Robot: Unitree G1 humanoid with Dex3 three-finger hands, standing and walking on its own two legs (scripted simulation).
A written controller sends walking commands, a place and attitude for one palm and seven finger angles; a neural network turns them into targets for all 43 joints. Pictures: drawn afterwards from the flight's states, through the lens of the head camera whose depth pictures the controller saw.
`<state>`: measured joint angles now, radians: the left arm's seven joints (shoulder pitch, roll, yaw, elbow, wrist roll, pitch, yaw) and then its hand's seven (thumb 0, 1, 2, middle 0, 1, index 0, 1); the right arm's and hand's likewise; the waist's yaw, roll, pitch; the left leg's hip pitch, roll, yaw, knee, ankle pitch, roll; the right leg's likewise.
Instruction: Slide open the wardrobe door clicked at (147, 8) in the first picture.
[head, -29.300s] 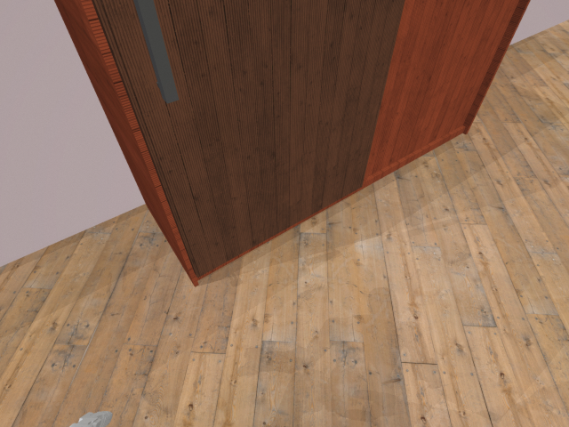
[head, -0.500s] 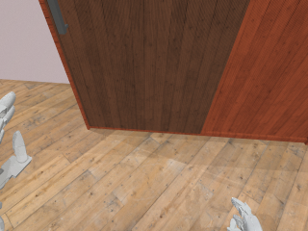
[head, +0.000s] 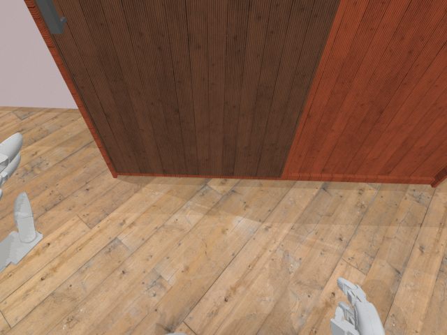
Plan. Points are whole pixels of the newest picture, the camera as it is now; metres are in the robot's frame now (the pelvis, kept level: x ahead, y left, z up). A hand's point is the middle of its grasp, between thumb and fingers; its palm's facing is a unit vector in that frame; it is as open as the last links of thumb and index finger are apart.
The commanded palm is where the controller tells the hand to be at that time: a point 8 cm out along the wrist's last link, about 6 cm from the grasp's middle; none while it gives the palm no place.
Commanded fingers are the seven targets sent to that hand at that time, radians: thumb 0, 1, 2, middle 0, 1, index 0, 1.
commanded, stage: let the arm hang, fingers relaxed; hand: left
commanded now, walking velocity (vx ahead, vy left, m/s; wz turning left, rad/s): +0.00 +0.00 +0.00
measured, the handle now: out of the picture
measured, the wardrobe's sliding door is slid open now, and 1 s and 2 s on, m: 0.00 0.00 0.00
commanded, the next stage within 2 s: look to check the result in 1.12 s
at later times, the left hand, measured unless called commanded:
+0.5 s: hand out of the picture -0.05 +0.16 -0.16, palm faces +0.08 -0.97 -0.22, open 7.1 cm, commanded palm none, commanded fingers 0.00 0.90 0.90 -0.20 -0.30 -0.20 -0.30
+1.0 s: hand out of the picture +0.01 +0.15 -0.16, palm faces +0.08 -0.97 -0.22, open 7.3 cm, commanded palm none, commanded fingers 0.00 0.90 0.90 -0.20 -0.30 -0.20 -0.30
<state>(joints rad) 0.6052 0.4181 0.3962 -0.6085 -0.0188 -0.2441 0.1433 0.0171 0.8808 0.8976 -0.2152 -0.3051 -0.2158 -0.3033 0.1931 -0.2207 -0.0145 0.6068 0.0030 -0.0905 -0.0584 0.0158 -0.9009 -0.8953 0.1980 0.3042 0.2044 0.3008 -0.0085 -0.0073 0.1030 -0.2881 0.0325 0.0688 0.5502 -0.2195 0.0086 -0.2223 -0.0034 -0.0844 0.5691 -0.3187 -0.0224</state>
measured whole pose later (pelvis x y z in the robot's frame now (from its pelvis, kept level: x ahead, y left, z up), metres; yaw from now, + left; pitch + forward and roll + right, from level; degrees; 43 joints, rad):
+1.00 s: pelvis +0.01 -0.02 +0.01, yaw +3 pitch -2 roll +0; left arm 0.25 0.14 0.02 1.13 0.01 -0.01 0.04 0.02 0.93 0.90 -0.20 -0.30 -0.20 -0.30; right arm 0.28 -0.14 -0.01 1.14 -0.02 0.01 -0.03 0.01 -0.92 -0.90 0.20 0.30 0.20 0.30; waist -0.02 0.03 0.05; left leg -0.22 0.03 0.02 0.44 -0.18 -0.02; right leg -0.08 0.02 -0.01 0.42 -0.30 -0.02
